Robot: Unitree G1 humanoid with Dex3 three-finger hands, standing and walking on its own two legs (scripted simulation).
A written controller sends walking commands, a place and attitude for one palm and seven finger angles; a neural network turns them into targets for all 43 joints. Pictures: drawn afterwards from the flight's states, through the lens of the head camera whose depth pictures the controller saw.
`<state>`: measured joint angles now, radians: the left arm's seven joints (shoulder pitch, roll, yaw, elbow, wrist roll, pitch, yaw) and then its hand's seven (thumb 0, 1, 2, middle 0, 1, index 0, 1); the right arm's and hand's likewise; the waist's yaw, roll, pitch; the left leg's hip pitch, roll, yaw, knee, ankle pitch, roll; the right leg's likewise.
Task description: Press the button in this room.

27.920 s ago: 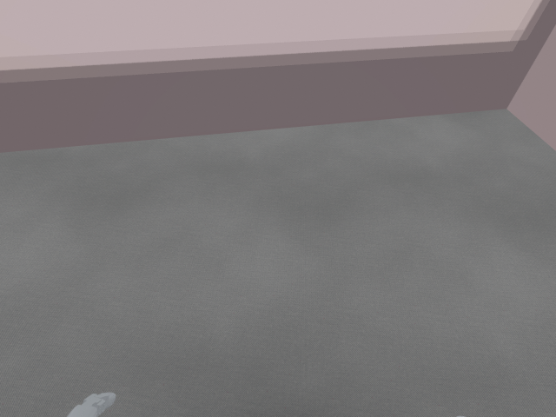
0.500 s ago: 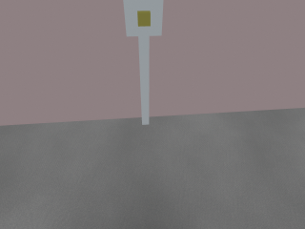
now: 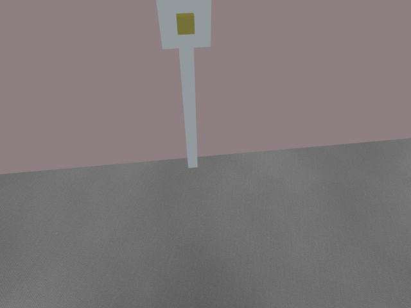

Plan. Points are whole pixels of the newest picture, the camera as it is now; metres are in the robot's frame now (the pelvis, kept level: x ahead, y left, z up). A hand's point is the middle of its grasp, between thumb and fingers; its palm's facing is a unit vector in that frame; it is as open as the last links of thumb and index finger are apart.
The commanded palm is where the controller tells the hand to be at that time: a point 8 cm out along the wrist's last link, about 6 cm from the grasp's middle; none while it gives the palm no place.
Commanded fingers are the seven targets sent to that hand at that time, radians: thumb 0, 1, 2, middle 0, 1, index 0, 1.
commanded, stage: look at it before walking up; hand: left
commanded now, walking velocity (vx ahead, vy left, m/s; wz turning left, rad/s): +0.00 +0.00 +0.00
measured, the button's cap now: (185, 23) +1.00 +0.14 +0.12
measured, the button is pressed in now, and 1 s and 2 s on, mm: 0 0 0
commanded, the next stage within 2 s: walk to a spot facing it in 0.32 s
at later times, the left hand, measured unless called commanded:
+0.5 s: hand out of the picture +0.01 +0.18 -0.17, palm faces +0.03 -0.97 -0.24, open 7.4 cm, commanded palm none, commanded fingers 0.00 0.90 0.90 -0.20 -0.30 -0.20 -0.30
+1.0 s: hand out of the picture +0.12 +0.13 -0.17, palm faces -0.14 -0.95 -0.29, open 7.4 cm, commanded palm none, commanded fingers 0.00 0.90 0.90 -0.20 -0.30 -0.20 -0.30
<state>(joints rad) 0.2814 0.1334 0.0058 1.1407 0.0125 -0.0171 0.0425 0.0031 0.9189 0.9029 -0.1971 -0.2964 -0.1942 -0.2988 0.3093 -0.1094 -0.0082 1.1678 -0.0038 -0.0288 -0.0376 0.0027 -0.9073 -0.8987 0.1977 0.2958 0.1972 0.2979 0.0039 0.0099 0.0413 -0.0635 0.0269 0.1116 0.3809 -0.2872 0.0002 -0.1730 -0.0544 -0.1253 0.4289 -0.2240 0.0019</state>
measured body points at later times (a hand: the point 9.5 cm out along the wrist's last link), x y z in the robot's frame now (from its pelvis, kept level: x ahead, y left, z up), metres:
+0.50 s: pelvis -0.01 -0.01 +0.00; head +0.00 -0.02 +0.45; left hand +0.01 +0.23 -0.15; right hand +0.01 -0.26 -0.16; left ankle -0.05 +0.11 -0.74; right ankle +0.01 -0.12 -0.74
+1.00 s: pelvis +0.02 -0.07 -0.03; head +0.04 -0.11 +0.42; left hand +0.12 +0.18 -0.15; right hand -0.01 -0.31 -0.20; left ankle -0.04 +0.09 -0.68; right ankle +0.00 -0.14 -0.74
